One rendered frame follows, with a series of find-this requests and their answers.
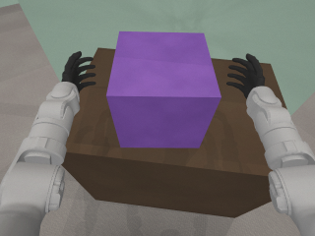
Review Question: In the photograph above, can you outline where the carton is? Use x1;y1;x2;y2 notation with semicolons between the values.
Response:
106;31;221;148

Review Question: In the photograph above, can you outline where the pedestal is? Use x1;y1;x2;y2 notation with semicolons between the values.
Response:
61;47;287;218

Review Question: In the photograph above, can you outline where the robot right hand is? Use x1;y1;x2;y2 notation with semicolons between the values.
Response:
226;53;265;99

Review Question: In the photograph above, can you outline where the left robot upper arm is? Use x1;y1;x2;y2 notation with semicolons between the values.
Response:
0;161;65;236

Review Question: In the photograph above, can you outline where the robot left forearm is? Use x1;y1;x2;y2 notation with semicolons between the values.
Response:
0;82;81;206

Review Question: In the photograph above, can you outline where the robot left hand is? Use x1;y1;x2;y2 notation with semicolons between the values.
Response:
61;51;96;93

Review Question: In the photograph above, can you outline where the robot right forearm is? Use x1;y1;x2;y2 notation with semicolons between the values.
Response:
246;86;315;170

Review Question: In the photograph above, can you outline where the right robot upper arm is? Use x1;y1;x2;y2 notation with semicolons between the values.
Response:
268;164;315;236

